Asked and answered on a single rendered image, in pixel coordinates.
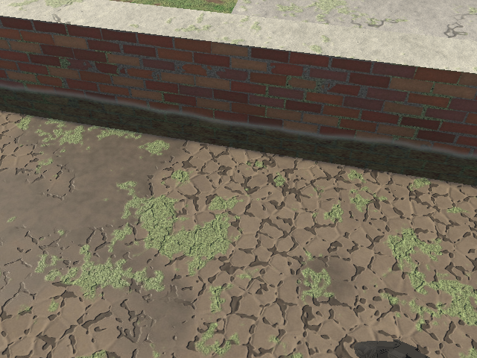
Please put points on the right robot hand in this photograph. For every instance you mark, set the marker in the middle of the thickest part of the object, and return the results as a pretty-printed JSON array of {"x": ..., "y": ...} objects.
[{"x": 384, "y": 349}]

